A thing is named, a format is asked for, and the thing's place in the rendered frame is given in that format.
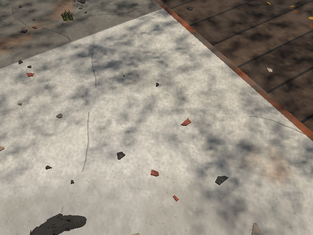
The robot left hand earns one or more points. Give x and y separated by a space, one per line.
59 223

